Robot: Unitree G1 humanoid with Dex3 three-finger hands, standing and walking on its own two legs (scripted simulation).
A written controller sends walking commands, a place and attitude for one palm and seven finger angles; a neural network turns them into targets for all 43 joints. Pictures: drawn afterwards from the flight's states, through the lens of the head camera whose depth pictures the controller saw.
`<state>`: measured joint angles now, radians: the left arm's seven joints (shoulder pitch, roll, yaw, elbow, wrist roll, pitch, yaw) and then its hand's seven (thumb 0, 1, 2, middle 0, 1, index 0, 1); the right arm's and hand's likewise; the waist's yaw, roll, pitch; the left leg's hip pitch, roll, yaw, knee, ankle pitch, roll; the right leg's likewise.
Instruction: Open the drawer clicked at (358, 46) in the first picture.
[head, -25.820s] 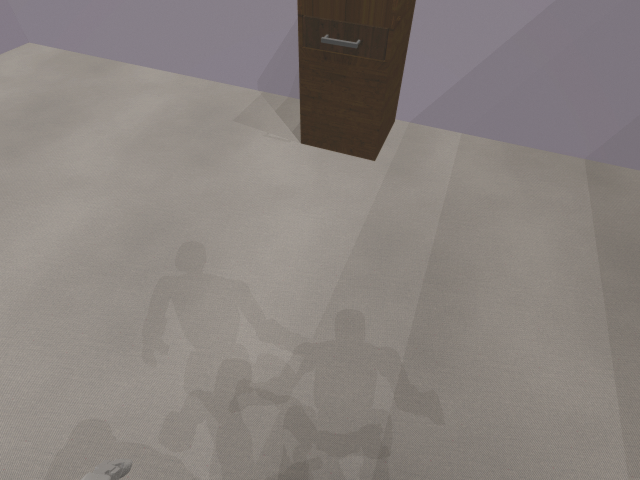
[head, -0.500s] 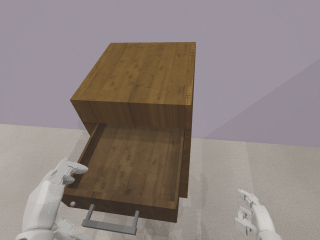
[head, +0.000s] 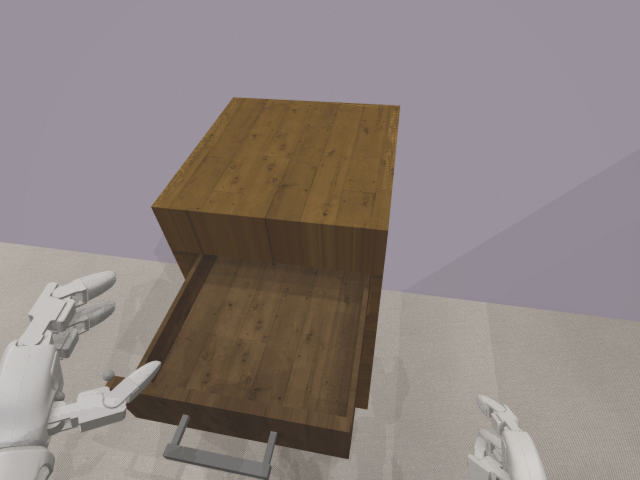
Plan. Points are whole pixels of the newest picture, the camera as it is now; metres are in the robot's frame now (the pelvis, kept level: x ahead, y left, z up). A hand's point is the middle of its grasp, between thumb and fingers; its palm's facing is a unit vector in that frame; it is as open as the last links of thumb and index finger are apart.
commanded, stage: draw the hand back to the body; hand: left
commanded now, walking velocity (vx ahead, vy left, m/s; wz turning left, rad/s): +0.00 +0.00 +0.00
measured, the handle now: (222, 446) +0.21 +0.19 -0.17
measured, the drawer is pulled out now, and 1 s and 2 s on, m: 0.29 0.29 0.29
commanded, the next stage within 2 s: step back with the hand held close in 0.42 s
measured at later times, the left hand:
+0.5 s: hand (102, 364) +0.18 +0.22 +0.16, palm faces +0.35 -0.84 -0.40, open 7.5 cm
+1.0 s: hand (82, 379) +0.16 +0.22 +0.17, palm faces +0.28 -0.81 -0.51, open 7.4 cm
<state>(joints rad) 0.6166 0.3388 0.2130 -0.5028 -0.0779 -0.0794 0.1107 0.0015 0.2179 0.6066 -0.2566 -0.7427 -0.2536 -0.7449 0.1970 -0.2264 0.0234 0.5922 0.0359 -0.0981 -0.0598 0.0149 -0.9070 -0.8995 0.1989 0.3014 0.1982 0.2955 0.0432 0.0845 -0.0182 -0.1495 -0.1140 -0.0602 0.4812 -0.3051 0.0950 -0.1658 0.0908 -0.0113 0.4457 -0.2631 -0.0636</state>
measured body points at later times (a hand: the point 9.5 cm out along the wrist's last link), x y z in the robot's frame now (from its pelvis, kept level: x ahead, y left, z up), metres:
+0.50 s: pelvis +0.00 -0.01 +0.00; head -0.01 -0.04 +0.45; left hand +0.15 +0.26 +0.18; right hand +0.19 -0.23 -0.08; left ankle -0.04 +0.06 -0.74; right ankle -0.02 -0.08 -0.74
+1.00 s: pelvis -0.04 -0.01 +0.00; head -0.01 +0.00 +0.45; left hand +0.14 +0.26 +0.20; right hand +0.14 -0.26 -0.07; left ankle -0.04 +0.06 -0.74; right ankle -0.02 -0.08 -0.74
